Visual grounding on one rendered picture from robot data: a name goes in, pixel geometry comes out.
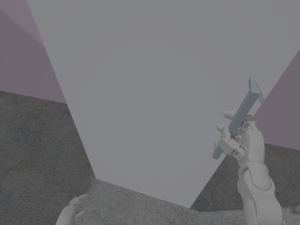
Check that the robot right forearm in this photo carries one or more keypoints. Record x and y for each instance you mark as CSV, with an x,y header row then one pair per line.
x,y
258,193

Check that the right robot hand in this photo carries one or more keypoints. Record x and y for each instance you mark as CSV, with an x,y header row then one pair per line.
x,y
248,146

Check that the left robot hand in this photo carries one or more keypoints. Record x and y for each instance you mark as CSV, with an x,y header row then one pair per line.
x,y
68,215

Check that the handle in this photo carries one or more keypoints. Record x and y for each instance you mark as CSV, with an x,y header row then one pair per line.
x,y
240,115

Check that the fridge door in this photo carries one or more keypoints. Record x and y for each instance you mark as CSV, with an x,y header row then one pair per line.
x,y
147,81

